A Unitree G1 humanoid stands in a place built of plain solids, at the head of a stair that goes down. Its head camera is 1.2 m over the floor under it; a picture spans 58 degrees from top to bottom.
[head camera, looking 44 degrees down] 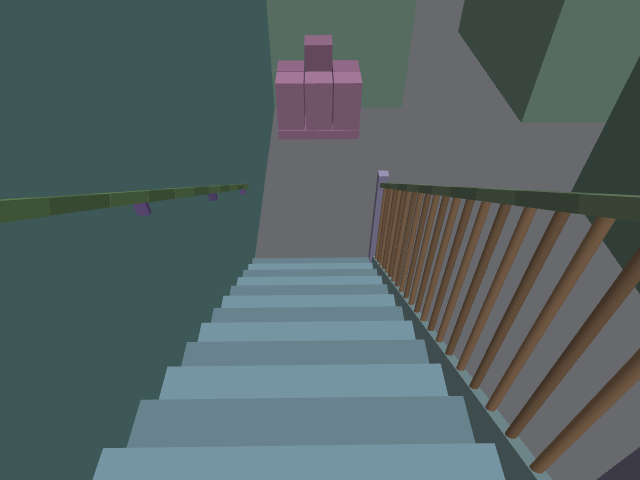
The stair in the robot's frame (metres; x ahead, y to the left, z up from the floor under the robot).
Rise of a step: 0.17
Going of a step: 0.23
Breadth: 1.20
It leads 1 degrees to the left of straight ahead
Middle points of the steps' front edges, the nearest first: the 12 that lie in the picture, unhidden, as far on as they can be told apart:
0.52 0.06 -0.17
0.75 0.07 -0.34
0.98 0.07 -0.51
1.22 0.07 -0.68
1.45 0.07 -0.85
1.69 0.08 -1.02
1.92 0.08 -1.19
2.15 0.08 -1.36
2.39 0.09 -1.53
2.62 0.09 -1.70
2.85 0.09 -1.87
3.09 0.09 -2.04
